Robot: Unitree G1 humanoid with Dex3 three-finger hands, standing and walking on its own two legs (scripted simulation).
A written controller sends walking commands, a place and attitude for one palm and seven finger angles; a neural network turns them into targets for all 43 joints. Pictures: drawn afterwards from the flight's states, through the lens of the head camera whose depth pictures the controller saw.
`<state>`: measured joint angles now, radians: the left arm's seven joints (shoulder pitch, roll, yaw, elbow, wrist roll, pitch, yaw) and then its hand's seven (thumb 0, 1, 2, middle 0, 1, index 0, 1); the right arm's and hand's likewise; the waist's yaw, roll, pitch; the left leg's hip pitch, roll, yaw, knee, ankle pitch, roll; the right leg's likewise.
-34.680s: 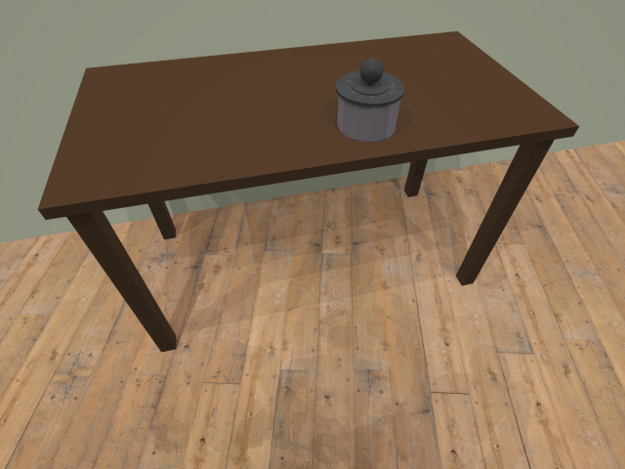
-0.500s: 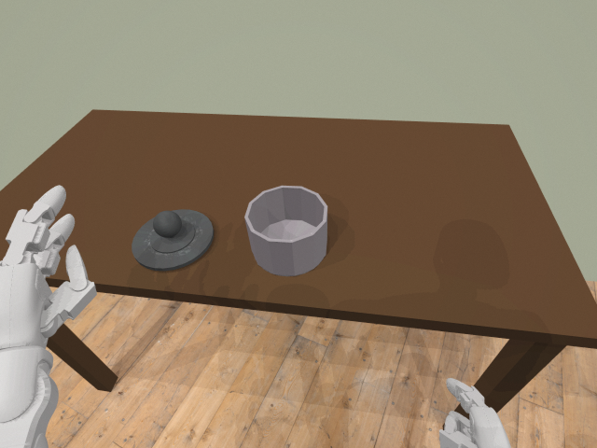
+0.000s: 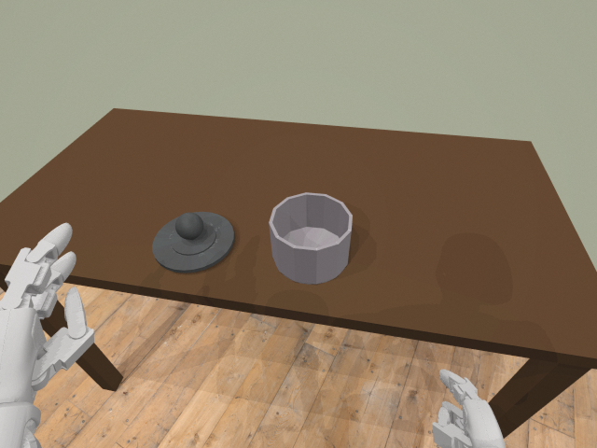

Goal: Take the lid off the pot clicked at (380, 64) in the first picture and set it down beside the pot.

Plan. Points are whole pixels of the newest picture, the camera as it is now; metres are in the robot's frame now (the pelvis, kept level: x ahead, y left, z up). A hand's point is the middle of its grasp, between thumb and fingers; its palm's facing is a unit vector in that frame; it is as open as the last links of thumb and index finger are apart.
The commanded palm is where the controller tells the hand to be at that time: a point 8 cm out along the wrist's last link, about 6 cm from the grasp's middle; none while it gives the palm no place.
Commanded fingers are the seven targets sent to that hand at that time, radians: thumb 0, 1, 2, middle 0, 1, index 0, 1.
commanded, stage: step back with the hand held close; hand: left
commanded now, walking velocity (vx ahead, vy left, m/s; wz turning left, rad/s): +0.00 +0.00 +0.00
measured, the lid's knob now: (189, 225) +0.48 +0.28 +0.00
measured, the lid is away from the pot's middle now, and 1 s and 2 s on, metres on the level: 0.23 0.23 0.23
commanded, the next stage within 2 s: stop stepping back and stand still in 1.54 s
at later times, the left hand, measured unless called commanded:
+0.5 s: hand (70, 344) +0.17 +0.26 +0.14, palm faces +0.23 -0.83 -0.51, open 7.4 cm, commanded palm +0.12 +0.31 +0.17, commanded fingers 0.00 0.90 0.90 -0.20 -0.30 -0.20 -0.30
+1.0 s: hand (40, 364) +0.14 +0.27 +0.15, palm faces +0.30 -0.83 -0.47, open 7.4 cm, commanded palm +0.08 +0.31 +0.17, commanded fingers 0.00 0.90 0.90 -0.20 -0.30 -0.20 -0.30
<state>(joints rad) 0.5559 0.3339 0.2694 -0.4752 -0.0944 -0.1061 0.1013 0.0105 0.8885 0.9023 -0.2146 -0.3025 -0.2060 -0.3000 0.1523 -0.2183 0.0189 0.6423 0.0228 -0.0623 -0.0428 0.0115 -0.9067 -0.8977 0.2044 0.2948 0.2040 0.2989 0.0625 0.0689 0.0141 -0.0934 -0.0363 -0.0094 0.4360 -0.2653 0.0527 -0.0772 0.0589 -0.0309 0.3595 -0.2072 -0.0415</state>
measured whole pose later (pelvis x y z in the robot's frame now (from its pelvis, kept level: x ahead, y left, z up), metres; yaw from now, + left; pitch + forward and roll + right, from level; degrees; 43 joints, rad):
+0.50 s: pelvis -0.02 +0.03 -0.01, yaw -2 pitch +1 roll -1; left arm 0.70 0.46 0.36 -0.65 -0.06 -0.13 0.12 0.01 0.89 0.90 -0.22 -0.30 -0.21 -0.30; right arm 0.20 -0.22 -0.03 0.54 0.02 0.06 -0.05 0.01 -0.91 -0.90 0.20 0.29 0.20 0.30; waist 0.00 -0.02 0.04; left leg -0.30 -0.08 0.05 0.55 -0.27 0.10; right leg -0.33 0.01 0.01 0.55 -0.25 0.01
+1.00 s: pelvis -0.07 +0.03 -0.02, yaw -2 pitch +2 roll -2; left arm 0.64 0.45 0.41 -0.69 -0.05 -0.19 0.16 0.01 0.89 0.90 -0.22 -0.30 -0.21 -0.30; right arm 0.18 -0.18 -0.03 0.56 0.00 0.00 -0.05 0.01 -0.91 -0.90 0.21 0.29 0.21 0.30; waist 0.00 -0.03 0.03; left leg -0.43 -0.05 0.05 0.65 -0.26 0.10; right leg -0.39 0.02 0.01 0.66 -0.37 0.00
